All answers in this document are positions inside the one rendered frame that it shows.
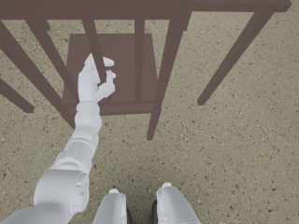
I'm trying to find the robot shin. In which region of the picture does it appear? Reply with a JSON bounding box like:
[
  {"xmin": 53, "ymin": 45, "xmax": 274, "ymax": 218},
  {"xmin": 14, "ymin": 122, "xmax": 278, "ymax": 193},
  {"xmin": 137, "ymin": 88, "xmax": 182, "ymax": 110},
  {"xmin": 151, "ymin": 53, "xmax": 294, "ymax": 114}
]
[
  {"xmin": 109, "ymin": 189, "xmax": 127, "ymax": 224},
  {"xmin": 157, "ymin": 182, "xmax": 172, "ymax": 224}
]

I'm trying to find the robot left hand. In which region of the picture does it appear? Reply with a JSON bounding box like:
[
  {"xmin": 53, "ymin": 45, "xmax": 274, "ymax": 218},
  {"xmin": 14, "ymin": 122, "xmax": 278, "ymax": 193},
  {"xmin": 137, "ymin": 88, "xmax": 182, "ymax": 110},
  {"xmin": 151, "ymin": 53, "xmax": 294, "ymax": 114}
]
[{"xmin": 78, "ymin": 53, "xmax": 116, "ymax": 103}]

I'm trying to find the chair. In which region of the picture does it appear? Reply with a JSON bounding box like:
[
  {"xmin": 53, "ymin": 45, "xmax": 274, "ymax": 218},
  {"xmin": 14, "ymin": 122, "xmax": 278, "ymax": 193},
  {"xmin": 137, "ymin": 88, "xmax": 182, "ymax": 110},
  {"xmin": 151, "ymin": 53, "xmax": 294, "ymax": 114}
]
[{"xmin": 0, "ymin": 0, "xmax": 192, "ymax": 141}]

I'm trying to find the robot left upper arm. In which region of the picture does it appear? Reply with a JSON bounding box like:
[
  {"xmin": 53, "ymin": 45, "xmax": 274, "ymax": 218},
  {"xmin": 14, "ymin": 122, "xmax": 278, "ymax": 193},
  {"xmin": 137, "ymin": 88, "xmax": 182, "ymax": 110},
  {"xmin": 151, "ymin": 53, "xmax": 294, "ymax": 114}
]
[{"xmin": 0, "ymin": 169, "xmax": 90, "ymax": 224}]

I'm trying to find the right robot shin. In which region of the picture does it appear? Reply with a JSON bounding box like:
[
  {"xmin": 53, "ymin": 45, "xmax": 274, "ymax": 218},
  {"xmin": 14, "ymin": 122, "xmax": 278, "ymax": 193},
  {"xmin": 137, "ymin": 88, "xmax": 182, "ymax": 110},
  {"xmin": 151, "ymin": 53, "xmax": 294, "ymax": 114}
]
[{"xmin": 157, "ymin": 182, "xmax": 172, "ymax": 224}]

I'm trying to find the left robot shin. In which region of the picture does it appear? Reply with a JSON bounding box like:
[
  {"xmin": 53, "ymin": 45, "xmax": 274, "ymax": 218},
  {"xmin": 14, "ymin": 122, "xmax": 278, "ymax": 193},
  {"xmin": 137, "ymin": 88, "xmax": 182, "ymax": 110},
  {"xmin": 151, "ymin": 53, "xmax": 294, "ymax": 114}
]
[{"xmin": 109, "ymin": 189, "xmax": 127, "ymax": 224}]

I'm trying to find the robot left forearm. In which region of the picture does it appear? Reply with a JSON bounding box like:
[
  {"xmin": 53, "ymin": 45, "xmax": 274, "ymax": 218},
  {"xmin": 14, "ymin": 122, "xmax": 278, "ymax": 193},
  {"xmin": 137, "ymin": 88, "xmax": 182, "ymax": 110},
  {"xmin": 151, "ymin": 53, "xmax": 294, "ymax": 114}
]
[{"xmin": 34, "ymin": 101, "xmax": 103, "ymax": 204}]

